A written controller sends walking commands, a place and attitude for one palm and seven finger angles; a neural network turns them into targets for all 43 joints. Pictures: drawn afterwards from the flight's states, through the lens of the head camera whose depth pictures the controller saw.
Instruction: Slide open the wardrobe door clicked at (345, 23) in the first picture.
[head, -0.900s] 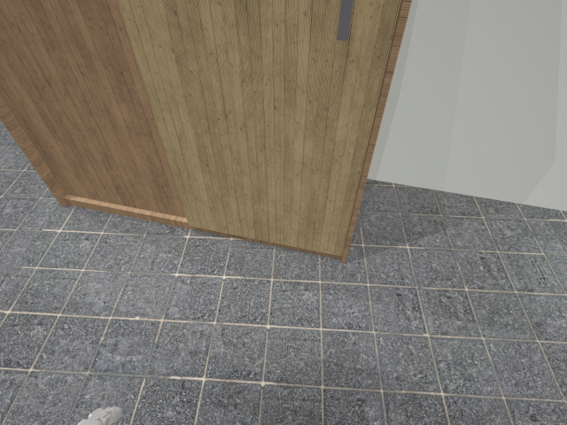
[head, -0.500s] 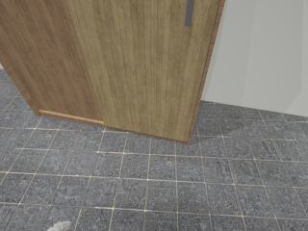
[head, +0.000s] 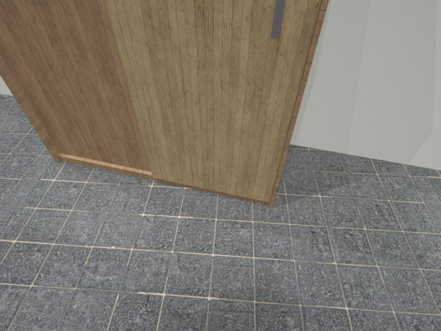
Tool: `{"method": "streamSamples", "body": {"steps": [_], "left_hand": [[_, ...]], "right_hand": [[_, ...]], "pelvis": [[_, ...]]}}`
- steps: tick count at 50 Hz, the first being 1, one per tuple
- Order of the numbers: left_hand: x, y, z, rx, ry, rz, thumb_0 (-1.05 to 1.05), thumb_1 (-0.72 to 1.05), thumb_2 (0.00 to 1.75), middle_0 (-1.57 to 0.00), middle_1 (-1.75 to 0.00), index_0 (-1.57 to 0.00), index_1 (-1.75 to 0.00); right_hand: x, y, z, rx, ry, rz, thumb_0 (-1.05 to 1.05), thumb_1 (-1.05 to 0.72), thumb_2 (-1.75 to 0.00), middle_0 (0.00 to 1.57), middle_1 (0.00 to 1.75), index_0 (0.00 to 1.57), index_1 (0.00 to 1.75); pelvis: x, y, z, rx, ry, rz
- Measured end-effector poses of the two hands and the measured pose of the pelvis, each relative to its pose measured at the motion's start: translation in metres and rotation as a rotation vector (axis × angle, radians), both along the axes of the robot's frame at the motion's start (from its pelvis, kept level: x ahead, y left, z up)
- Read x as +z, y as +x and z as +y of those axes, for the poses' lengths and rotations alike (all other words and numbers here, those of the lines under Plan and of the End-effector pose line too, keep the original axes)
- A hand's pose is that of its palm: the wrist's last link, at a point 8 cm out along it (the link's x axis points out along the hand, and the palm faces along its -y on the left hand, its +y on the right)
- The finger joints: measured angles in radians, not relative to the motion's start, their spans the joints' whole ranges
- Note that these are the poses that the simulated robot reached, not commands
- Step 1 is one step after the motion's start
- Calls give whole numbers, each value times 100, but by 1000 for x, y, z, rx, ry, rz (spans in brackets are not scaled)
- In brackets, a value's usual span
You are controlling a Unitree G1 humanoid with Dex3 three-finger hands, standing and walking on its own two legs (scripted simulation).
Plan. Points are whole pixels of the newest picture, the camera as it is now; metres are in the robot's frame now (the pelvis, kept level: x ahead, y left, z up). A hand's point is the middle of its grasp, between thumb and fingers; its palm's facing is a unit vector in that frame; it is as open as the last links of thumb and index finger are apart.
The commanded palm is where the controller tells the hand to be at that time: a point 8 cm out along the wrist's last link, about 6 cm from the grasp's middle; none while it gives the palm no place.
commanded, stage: stand and wait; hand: right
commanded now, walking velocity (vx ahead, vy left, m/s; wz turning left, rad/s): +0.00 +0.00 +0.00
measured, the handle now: (280, 1) +0.90 -0.11 +0.25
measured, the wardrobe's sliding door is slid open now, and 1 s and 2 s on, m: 0.00 0.00 0.00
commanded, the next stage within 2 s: look at it before walking up in 0.08 s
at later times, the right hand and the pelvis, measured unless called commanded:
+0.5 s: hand out of the picture +0.07 -0.24 -0.16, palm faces -0.04 +0.95 -0.32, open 7.4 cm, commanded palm none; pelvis +0.00 +0.00 +0.00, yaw +0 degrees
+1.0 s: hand out of the picture +0.08 -0.24 -0.16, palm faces +0.00 +0.95 -0.32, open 7.4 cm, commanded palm none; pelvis +0.00 +0.00 +0.00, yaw -2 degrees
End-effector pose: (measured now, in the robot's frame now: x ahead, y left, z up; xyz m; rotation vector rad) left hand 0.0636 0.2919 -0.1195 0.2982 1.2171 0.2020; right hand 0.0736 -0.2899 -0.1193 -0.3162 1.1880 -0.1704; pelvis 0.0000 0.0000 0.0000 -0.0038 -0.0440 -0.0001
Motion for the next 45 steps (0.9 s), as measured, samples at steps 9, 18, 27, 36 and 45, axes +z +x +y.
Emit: {"method": "streamSamples", "body": {"steps": [9, 18, 27, 36, 45], "left_hand": [[0, 0, 0, -4, -5, -2, 1, 90, 90, -20, -30, -20, -30], [0, 1, 2, -2, -1, 1, 1, 90, 90, -20, -30, -20, -30], [2, 4, 4, -3, 4, 0, 1, 90, 90, -20, -30, -20, -30], [2, 7, 4, -6, 4, -3, 1, 90, 90, -20, -30, -20, -30], [1, 11, 2, -18, 3, -1, 1, 90, 90, -20, -30, -20, -30]], "right_hand": [[0, -2, 4, 2, 6, -1, 1, -91, -90, 20, 30, 20, 30], [-2, -6, 5, -1, 7, 16, 1, -91, -90, 20, 30, 20, 30], [-2, -6, 5, -4, 6, 23, 1, -91, -90, 20, 30, 20, 30], [-1, -2, 4, -4, 3, 17, 1, -91, -90, 20, 30, 20, 30], [0, 1, 3, -15, 2, 0, 1, -91, -90, 20, 30, 20, 30]], "pelvis": [[0, -2, 1, 0, 0, 4], [1, -1, 3, 2, 0, 6], [1, 1, 3, 2, 1, 6], [2, 3, 3, 1, 1, 7], [1, 2, 3, -16, 1, 8]]}}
